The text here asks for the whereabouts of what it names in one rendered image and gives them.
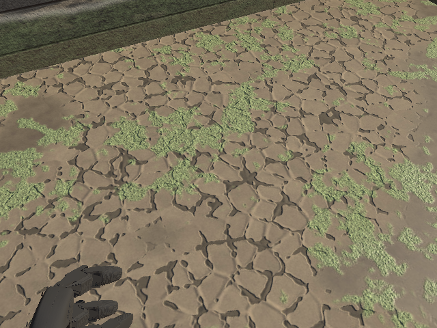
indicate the left robot hand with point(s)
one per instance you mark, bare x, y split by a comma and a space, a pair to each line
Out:
57, 309

